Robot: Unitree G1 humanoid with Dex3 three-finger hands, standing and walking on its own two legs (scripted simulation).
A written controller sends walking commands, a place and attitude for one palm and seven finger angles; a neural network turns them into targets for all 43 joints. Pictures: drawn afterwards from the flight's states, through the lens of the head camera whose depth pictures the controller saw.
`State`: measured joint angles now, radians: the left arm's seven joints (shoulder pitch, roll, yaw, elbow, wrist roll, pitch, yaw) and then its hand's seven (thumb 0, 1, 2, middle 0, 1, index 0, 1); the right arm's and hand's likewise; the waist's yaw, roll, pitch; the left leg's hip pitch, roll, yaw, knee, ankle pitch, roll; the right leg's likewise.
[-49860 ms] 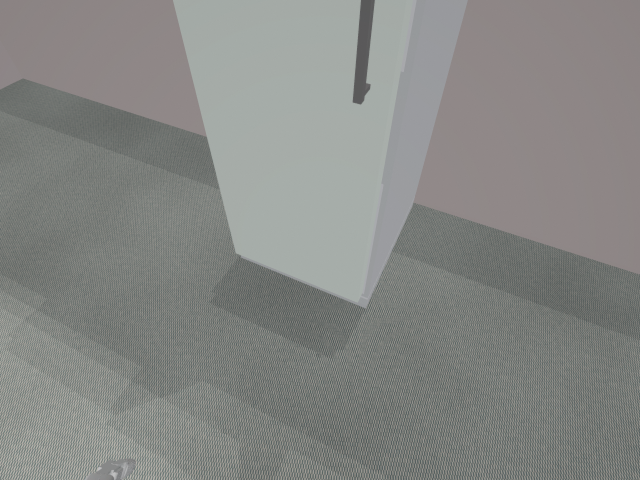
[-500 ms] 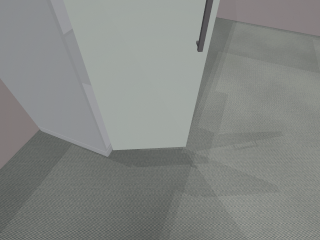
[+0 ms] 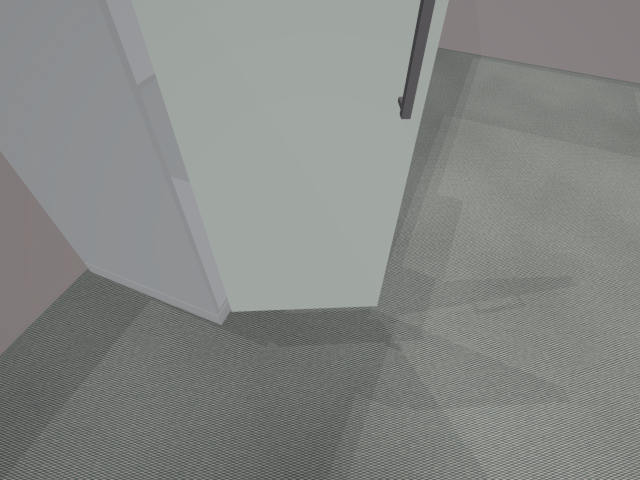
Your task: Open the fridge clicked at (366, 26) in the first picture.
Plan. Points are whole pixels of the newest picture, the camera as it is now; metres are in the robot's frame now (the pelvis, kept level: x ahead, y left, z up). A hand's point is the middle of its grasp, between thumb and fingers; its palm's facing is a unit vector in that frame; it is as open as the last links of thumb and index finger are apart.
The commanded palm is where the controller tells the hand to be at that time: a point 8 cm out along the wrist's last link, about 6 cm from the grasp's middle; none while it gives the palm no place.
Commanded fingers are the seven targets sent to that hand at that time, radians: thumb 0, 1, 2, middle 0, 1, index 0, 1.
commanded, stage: look to check the result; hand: right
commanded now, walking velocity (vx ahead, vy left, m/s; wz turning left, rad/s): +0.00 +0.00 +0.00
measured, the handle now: (424, 1) +0.73 -0.10 +0.27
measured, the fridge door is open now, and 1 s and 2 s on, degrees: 65 65 65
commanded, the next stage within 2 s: stand and wait in 0.46 s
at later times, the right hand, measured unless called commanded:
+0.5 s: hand out of the picture +0.03 -0.18 -0.18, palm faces +0.00 +0.98 -0.21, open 7.4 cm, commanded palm none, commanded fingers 0.00 -0.90 -0.90 0.20 0.30 0.20 0.30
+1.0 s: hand out of the picture +0.04 -0.18 -0.17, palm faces -0.01 +0.97 -0.23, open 7.4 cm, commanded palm none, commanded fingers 0.00 -0.90 -0.90 0.20 0.30 0.20 0.30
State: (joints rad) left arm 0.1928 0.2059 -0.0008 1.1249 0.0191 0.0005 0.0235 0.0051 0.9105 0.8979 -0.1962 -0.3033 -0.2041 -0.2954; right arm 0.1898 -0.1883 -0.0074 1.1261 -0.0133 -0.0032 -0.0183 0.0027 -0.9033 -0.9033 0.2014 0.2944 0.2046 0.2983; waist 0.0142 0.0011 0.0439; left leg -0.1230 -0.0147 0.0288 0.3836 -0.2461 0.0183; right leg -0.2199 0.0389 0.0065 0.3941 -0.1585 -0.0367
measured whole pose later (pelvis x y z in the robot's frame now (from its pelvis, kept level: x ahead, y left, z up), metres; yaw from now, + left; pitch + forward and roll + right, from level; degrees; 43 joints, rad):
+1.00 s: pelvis +0.02 +0.01 +0.00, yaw +1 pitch -1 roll +0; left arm 0.20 0.20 0.00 1.15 0.01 0.00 0.03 0.01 0.91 0.90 -0.20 -0.30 -0.20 -0.30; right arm 0.22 -0.20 -0.01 1.14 -0.01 -0.01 -0.02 0.00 -0.90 -0.90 0.20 0.29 0.20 0.30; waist 0.01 0.00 0.05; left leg -0.08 -0.03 0.02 0.35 -0.25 0.03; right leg -0.18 0.03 0.00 0.38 -0.18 -0.02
